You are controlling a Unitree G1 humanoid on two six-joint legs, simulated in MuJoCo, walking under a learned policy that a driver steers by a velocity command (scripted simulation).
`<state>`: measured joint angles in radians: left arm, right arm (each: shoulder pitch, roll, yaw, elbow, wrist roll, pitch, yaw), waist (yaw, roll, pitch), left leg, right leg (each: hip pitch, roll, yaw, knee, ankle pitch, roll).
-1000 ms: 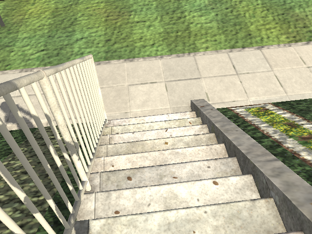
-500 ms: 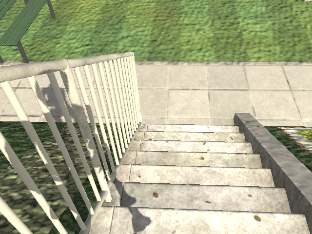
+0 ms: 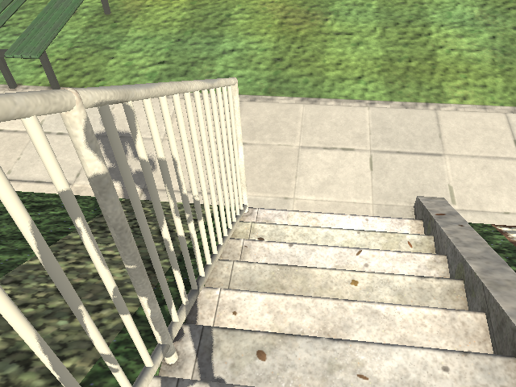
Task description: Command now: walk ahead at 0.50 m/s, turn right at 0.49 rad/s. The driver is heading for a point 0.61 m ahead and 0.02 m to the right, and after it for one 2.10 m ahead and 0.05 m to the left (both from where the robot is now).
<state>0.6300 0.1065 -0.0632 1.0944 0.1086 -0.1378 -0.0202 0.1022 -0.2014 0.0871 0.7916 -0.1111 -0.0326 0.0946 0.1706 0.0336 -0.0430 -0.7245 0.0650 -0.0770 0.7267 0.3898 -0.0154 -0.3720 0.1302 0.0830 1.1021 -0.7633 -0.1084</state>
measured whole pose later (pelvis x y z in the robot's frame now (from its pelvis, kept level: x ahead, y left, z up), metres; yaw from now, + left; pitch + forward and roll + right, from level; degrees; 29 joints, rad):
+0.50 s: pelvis +0.28 +0.05 -0.17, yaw -11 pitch +2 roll +3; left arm 0.12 0.23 -0.02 0.92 0.10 -0.08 -0.10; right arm 0.62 -0.16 0.04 1.09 -0.10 -0.11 0.01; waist -0.08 -0.02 -0.05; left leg -0.23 -0.06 0.21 0.92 -0.73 0.08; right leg -0.85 -0.08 0.09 0.79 0.50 -0.06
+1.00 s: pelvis +0.56 -0.01 -0.34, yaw -6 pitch +0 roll -5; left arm 0.56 0.15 -0.03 1.11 0.12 -0.13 -0.01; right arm 0.24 -0.21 -0.01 0.98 -0.10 -0.06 0.07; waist 0.07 0.07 0.00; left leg -0.71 0.14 -0.07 0.73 0.46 0.06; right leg -0.24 -0.01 -0.23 0.86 -0.62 -0.01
